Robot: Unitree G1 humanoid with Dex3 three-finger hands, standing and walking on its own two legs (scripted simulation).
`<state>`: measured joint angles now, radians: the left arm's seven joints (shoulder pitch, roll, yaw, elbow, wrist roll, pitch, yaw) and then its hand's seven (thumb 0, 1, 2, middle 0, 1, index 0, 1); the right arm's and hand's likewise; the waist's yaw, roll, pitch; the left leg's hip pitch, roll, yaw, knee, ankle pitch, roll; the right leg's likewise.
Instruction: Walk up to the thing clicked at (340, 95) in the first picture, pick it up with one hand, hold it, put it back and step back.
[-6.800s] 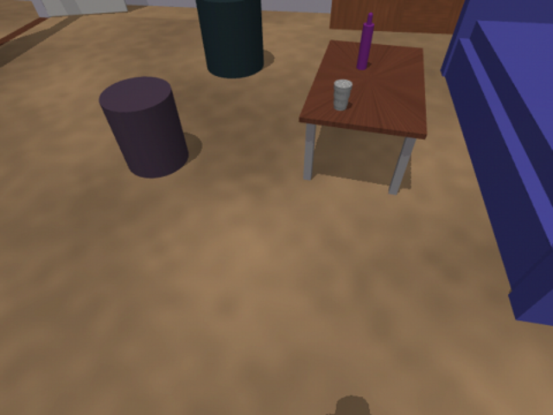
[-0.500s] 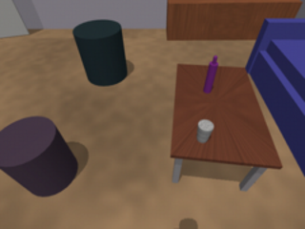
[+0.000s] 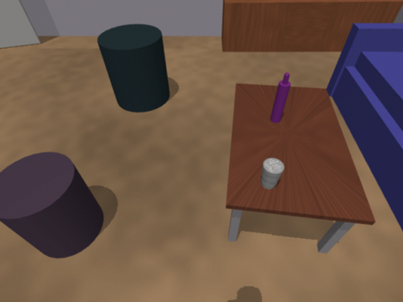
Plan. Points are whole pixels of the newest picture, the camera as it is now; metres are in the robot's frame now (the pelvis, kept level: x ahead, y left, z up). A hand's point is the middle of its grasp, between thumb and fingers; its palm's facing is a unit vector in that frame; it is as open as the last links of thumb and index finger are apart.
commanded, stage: stand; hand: right
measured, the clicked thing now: (270, 174) +0.66 -0.25 -0.32
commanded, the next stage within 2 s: walk up in 0.56 s
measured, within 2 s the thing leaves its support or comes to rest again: neither
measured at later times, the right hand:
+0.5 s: hand out of the picture +0.07 -0.25 -0.16, palm faces -0.04 +0.94 -0.33, open 7.4 cm
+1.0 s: hand out of the picture +0.10 -0.24 -0.14, palm faces +0.05 +0.90 -0.42, open 7.4 cm
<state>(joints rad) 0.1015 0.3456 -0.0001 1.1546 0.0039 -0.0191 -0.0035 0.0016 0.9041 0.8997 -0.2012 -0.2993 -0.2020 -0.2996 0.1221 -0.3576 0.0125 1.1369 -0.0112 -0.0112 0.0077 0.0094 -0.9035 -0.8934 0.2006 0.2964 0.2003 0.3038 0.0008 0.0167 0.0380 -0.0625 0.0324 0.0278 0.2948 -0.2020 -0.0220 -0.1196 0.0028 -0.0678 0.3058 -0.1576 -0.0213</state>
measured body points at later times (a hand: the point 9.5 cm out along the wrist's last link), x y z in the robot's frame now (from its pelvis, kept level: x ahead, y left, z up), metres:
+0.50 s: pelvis +0.00 +0.00 +0.00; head +0.01 -0.01 +0.45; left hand +0.08 +0.30 -0.13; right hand +0.07 -0.30 -0.14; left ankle -0.03 +0.13 -0.75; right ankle +0.01 -0.10 -0.75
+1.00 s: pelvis +0.08 +0.05 -0.01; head +0.09 +0.07 +0.44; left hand +0.13 +0.38 -0.15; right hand +0.10 -0.28 -0.11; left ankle +0.09 +0.17 -0.75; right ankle +0.08 -0.08 -0.69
